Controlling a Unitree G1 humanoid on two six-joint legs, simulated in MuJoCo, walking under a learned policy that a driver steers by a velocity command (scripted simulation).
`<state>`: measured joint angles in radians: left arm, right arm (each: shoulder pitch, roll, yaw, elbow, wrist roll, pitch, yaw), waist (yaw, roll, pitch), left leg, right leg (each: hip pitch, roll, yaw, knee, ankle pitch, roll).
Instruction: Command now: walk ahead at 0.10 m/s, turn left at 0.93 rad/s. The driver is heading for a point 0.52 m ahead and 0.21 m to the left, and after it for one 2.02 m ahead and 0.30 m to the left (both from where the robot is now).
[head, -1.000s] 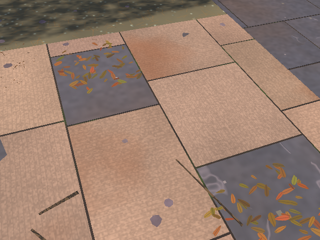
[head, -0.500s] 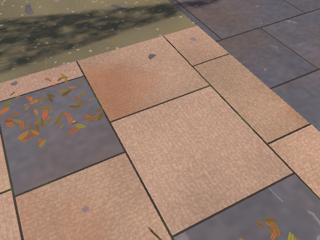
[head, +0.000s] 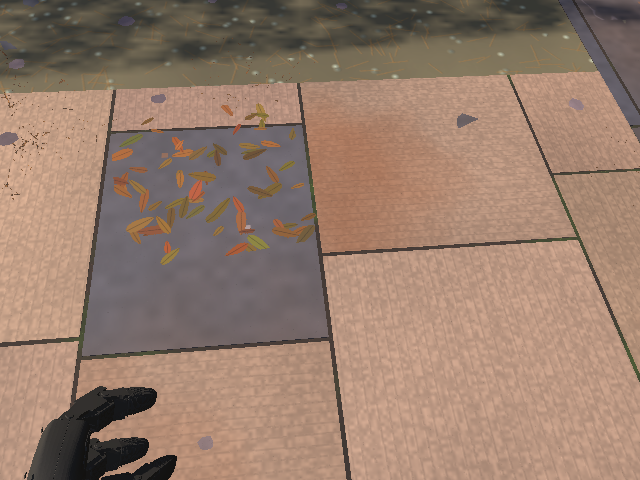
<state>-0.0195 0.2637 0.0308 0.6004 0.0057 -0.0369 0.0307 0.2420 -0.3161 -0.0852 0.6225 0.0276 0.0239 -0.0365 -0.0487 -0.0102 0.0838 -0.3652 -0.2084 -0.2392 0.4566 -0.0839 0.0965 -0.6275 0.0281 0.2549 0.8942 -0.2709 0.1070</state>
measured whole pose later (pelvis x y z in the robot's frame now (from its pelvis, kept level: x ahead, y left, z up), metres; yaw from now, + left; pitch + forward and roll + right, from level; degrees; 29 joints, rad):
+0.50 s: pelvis +0.08 -0.09 +0.01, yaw +29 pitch +1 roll -1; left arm 0.12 0.27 0.06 0.69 0.02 0.02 0.04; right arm 0.21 -0.32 -0.07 0.56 0.02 0.08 -0.01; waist 0.01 0.03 0.09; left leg -0.55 0.10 -0.02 1.03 -0.34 -0.11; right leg -0.27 -0.03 -0.14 0.39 -0.15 -0.02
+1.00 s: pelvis +0.18 +0.08 +0.00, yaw +50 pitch +3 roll -3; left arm 0.00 0.29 0.06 0.67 -0.03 -0.10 -0.08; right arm 0.54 -0.23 -0.02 0.76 0.02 -0.06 -0.02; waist -0.09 -0.04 0.02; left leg 0.16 0.02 -0.11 0.19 -0.39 0.05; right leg -0.71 -0.03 -0.01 0.61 0.12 0.02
